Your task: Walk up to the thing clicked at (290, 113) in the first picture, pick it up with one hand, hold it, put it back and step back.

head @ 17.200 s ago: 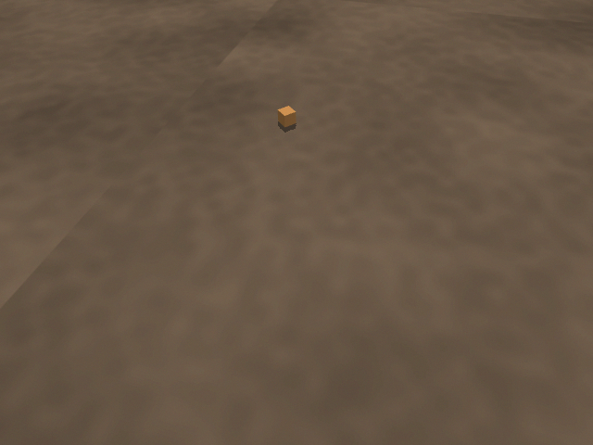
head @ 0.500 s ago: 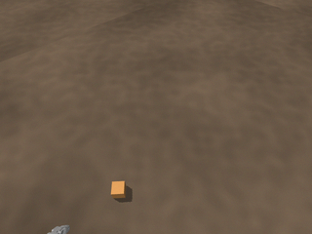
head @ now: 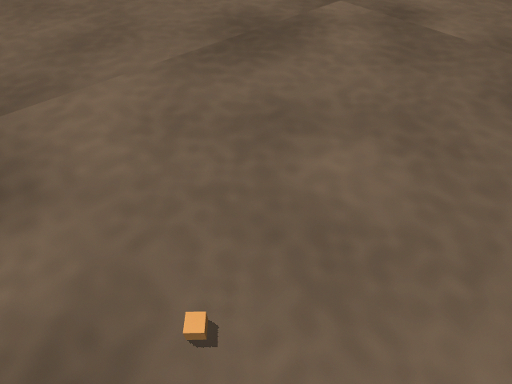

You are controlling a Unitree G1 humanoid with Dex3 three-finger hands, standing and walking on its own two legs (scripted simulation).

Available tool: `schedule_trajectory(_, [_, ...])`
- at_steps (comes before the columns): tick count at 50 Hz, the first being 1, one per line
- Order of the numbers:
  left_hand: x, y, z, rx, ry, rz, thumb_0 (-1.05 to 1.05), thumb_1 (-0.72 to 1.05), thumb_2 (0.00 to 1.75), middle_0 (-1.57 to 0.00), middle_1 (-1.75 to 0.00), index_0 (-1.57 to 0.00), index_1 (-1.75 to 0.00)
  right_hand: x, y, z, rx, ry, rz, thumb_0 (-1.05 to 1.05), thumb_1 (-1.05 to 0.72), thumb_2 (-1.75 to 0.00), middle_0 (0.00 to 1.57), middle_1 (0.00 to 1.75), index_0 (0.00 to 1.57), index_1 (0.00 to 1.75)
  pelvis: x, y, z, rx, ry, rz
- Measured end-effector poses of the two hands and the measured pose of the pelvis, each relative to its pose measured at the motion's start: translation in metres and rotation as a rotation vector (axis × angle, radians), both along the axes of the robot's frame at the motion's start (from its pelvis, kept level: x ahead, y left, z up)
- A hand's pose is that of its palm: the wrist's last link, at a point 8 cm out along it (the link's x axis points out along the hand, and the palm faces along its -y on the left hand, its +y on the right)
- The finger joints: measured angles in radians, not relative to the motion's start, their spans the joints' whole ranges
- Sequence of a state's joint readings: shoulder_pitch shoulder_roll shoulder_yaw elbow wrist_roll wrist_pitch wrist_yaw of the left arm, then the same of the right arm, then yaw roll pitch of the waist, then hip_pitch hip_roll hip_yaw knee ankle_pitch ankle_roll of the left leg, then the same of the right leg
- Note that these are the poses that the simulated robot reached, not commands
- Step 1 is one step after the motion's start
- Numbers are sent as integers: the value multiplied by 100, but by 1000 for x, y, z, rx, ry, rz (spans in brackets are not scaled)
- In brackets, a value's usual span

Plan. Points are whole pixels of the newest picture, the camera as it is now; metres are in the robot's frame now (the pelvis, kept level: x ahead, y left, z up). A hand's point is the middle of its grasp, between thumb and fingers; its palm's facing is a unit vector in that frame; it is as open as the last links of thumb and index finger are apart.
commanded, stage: walk up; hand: left
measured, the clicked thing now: (196, 325) +0.46 +0.23 -0.74
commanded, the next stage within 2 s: stand in 1.98 s
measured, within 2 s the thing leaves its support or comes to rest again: neither
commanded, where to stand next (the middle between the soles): +0.09 +0.00 m, yaw +0 degrees
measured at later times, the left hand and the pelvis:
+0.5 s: hand out of the picture +0.06 +0.28 -0.15, palm faces +0.09 -0.89 -0.45, open 7.4 cm; pelvis +0.02 -0.01 -0.02, yaw +5 degrees
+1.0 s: hand out of the picture +0.03 +0.26 -0.17, palm faces +0.02 -0.93 -0.37, open 7.4 cm; pelvis +0.02 -0.01 -0.02, yaw +3 degrees
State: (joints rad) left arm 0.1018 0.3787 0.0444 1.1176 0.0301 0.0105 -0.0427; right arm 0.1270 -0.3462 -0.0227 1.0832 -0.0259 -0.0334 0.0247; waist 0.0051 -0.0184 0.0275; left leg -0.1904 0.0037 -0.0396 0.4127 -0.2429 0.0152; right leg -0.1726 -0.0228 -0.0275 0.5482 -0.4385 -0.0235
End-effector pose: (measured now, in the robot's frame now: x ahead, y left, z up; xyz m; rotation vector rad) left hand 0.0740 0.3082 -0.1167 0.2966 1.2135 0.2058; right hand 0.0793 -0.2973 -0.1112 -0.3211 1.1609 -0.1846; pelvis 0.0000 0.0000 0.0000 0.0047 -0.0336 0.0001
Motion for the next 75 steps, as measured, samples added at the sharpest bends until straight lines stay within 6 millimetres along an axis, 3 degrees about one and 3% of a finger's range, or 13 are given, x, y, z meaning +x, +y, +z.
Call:
schedule_trajectory(7, [-11,-9,-1,64,41,8,1,91,89,-20,-29,-20,-30,-26,-43,-15,-30,109,-45,1,-90,-90,21,30,21,30,13,-26,-10,9,-13,13])
schedule_trajectory(13, [-17,-26,11,107,48,39,1,91,89,-20,-29,-20,-30,-14,-54,-26,-20,179,-36,1,-91,-90,20,30,20,30,15,-30,-7,9,-1,31])
schedule_trajectory(21, [-19,-5,23,149,-31,57,0,90,89,-21,-30,-20,-30,21,-32,-32,15,151,54,1,-91,-90,20,30,20,30,19,-19,-9,4,-6,85])
schedule_trajectory(27, [-21,20,-4,109,-17,110,0,90,89,-21,-30,-20,-30,54,-1,-30,-11,44,94,1,-91,-90,20,30,20,30,16,-2,-24,16,-22,81])
schedule_trajectory(32, [-20,16,-18,65,0,115,0,91,89,-20,-29,-20,-30,67,11,-16,-25,-26,124,1,-91,-90,21,30,20,30,7,-4,-22,-5,-13,75])
schedule_trajectory(36, [-24,3,-24,35,13,68,0,91,89,-20,-29,-20,-30,70,-1,-9,-43,-87,123,1,-90,-90,21,30,21,30,4,-11,-24,-1,-4,44])
schedule_trajectory(44, [-42,-23,-19,9,38,45,0,91,89,-20,-30,-20,-30,49,-37,-5,-72,-31,62,1,-91,-90,21,30,20,30,13,-20,-19,-10,-13,42])
schedule_trajectory(47, [-46,-19,-14,12,44,45,0,90,89,-21,-30,-20,-30,43,-38,-3,-80,12,66,1,-91,-90,20,30,20,30,19,-14,-15,-10,-6,47])
schedule_trajectory(51, [-46,2,-15,47,67,44,0,90,89,-21,-30,-20,-30,46,-28,-7,-81,31,62,1,-91,-90,20,30,20,30,24,-2,-19,-17,-5,47])
schedule_trajectory(57, [-21,29,-12,93,57,42,1,90,89,-21,-30,-20,-30,49,4,-12,-31,0,39,1,-91,-90,20,30,20,30,19,10,-18,-14,-15,22])
schedule_trajectory(62, [4,31,-6,113,2,-6,1,91,89,-20,-29,-20,-30,48,19,-22,18,-35,34,1,-91,-90,21,30,20,30,10,8,-20,-14,-14,-5])
schedule_trajectory(68, [9,13,-4,104,-24,-38,0,91,89,-20,-29,-20,-30,33,9,-31,41,-36,3,1,-90,-90,21,30,21,30,-2,-3,-23,-14,-22,-7])
schedule_trajectory(75, [17,-5,-13,45,-51,-57,0,91,89,-20,-30,-20,-30,-7,-16,-27,-26,14,-23,1,-91,-90,21,30,21,30,-14,-4,-25,5,-24,-9])
